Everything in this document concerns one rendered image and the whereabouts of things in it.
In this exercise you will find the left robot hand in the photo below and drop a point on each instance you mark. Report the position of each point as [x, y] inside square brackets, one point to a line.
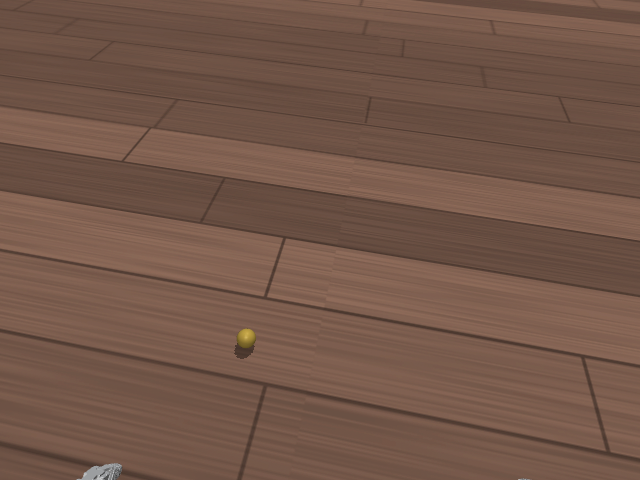
[106, 472]

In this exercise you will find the ball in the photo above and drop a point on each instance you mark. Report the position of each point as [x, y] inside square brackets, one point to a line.
[246, 338]

